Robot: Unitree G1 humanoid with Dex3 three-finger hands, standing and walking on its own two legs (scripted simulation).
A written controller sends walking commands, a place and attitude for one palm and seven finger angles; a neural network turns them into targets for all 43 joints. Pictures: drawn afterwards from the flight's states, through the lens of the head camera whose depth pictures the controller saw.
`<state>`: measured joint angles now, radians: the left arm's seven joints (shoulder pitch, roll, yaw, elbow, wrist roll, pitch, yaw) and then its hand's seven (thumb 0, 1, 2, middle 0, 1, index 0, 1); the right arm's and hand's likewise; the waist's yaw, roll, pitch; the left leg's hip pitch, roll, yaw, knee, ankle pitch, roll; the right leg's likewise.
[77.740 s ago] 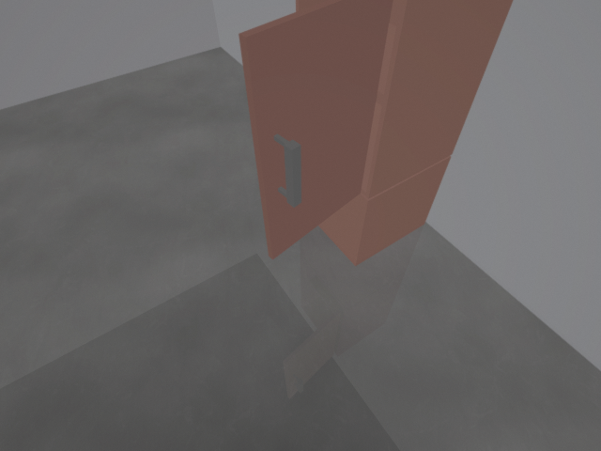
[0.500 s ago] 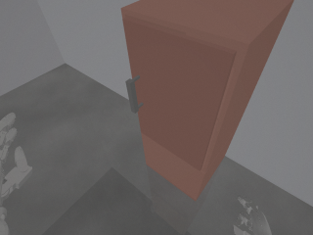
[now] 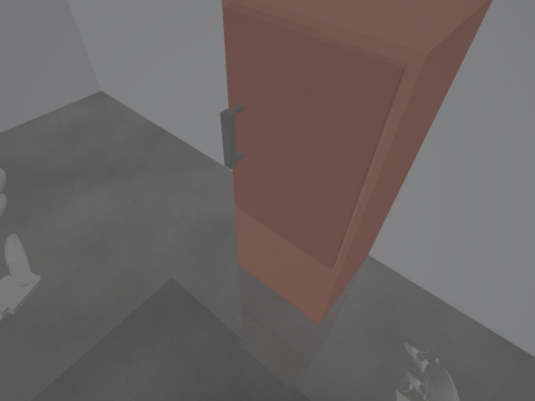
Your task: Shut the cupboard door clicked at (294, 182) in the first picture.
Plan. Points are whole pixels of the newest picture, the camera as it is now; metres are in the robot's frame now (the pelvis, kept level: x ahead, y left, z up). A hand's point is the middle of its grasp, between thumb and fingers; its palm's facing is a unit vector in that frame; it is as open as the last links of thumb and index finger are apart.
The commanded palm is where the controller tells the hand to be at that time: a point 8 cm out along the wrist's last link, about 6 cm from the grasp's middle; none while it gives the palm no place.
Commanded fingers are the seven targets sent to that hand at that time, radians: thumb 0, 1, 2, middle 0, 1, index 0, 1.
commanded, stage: step back with the hand held close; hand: left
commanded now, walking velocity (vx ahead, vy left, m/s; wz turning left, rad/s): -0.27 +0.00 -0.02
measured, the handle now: (234, 137) +0.70 +0.13 -0.02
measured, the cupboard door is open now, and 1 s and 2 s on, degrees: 0 0 0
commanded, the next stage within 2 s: stop stepping back and stand still in 0.98 s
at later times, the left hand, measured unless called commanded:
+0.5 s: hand out of the picture +0.13 +0.28 +0.18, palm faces +0.49 -0.74 -0.46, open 7.4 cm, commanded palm +0.05 +0.31 +0.19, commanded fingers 0.00 0.90 0.90 -0.20 -0.30 -0.20 -0.30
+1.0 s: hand out of the picture +0.06 +0.23 +0.19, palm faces +0.35 -0.79 -0.49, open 7.4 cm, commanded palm -0.01 +0.27 +0.19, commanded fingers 0.00 0.90 0.90 -0.20 -0.30 -0.20 -0.30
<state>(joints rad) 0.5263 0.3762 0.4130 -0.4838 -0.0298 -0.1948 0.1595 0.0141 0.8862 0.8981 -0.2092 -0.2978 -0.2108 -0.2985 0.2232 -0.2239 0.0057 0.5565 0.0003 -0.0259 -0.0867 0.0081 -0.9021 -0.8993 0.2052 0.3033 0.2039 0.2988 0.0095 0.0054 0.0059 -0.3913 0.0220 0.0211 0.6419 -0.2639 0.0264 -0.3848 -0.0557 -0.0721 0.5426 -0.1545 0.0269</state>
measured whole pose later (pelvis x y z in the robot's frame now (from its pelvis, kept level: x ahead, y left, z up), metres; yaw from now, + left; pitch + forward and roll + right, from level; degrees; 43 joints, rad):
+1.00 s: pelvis -0.16 -0.03 +0.00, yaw -1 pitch +0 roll -2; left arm 0.50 0.49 0.47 -0.47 -0.07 -0.23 0.10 0.01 0.89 0.90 -0.21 -0.30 -0.21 -0.30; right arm 0.11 -0.20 -0.02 0.55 -0.01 -0.09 -0.05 0.01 -0.90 -0.90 0.21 0.30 0.20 0.30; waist -0.04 0.01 0.01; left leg -0.45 0.13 0.13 0.39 0.04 0.01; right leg -0.26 0.07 -0.06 0.67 -0.45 0.02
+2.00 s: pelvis -0.23 -0.03 +0.01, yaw +2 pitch -1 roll +0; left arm 0.54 0.41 0.40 -0.46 -0.02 -0.24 0.18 0.01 0.88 0.90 -0.21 -0.30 -0.21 -0.30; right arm 0.24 -0.25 -0.03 0.63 -0.01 -0.07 -0.07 0.01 -0.90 -0.90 0.20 0.30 0.20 0.30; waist 0.00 -0.01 -0.01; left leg -0.24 0.03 0.03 0.51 -0.25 0.01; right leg -0.28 0.02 -0.09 0.50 -0.21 -0.05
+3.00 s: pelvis -0.22 +0.00 +0.02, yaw +0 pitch -2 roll +0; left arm 0.24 0.22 0.01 1.12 0.01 0.00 0.02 0.00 0.91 0.90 -0.20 -0.30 -0.20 -0.30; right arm 0.27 -0.21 0.00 1.11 -0.02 0.00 -0.02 0.00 -0.91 -0.90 0.20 0.30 0.20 0.30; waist 0.00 0.01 0.02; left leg -0.14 -0.01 0.08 0.39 -0.21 0.03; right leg -0.20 -0.02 -0.04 0.40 -0.17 -0.01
